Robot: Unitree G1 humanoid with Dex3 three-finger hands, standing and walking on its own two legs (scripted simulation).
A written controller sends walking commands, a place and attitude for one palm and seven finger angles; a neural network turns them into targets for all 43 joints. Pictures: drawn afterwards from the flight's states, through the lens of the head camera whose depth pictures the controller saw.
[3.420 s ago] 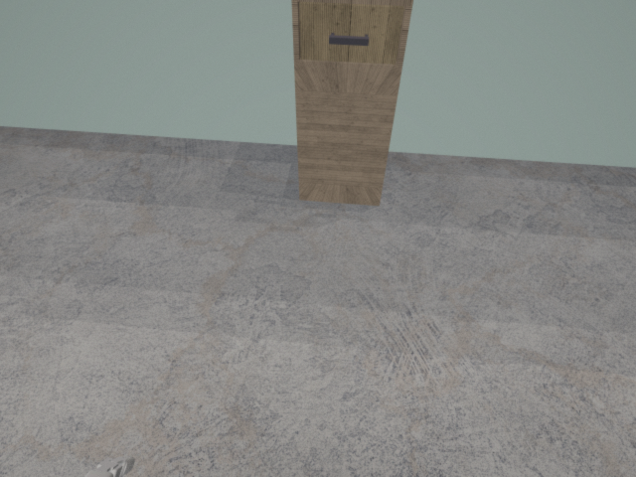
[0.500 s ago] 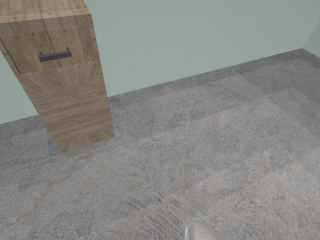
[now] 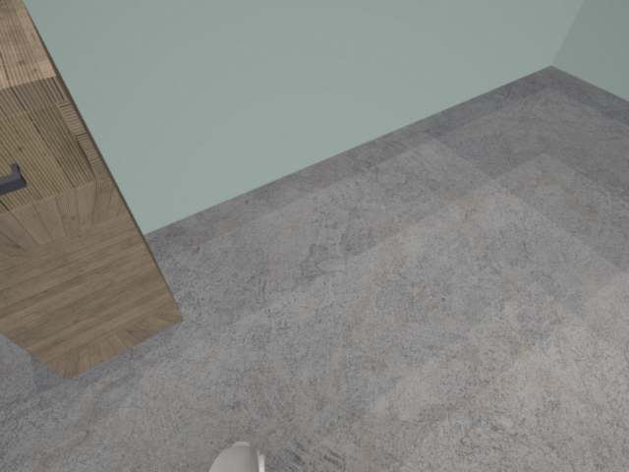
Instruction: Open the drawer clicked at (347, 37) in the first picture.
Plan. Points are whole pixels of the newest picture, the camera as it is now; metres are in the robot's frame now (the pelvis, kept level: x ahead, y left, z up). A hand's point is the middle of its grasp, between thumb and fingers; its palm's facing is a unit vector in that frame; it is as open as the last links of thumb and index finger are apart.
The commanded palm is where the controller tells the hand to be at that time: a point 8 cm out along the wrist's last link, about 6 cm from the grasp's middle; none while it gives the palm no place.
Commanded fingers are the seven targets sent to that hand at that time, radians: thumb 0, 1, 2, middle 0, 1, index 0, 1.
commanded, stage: turn to face it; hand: left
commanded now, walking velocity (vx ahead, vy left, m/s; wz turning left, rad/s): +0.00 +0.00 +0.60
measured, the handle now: out of the picture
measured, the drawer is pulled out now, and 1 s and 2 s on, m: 0.00 0.00 0.00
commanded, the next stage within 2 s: take the last steps up to it in 0.92 s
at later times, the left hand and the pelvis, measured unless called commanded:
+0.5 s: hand out of the picture +0.07 +0.25 -0.17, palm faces +0.32 -0.91 -0.25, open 7.4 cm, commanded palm none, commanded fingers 0.00 0.90 0.90 -0.20 -0.30 -0.20 -0.30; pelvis +0.06 +0.03 +0.00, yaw +16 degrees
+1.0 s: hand out of the picture +0.00 +0.14 -0.14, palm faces +0.57 -0.78 -0.27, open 7.4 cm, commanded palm none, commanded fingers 0.00 0.90 0.90 -0.20 -0.30 -0.20 -0.30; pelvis +0.06 -0.05 +0.01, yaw +33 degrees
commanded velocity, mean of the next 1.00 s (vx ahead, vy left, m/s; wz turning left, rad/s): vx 0.00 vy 0.00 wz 0.48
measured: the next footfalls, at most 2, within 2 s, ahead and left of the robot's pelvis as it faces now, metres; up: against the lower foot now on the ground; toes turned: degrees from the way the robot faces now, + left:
left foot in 0.12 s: +0.15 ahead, +0.13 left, +0.00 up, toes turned +12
right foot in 0.68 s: +0.13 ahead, -0.11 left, +0.00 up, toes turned +22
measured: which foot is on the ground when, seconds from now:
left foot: up 0.00-0.10, down 0.12-0.68, up 0.70-1.00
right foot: down 0.00-0.12, up 0.14-0.66, down 0.68-1.00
